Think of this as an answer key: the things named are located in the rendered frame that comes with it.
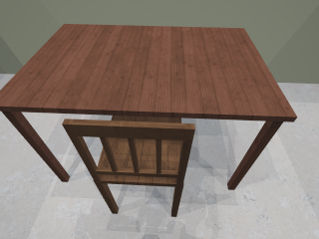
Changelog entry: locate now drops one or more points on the chair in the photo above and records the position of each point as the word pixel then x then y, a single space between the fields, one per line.
pixel 148 151

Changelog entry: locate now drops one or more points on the table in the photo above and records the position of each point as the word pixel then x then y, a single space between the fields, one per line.
pixel 209 73

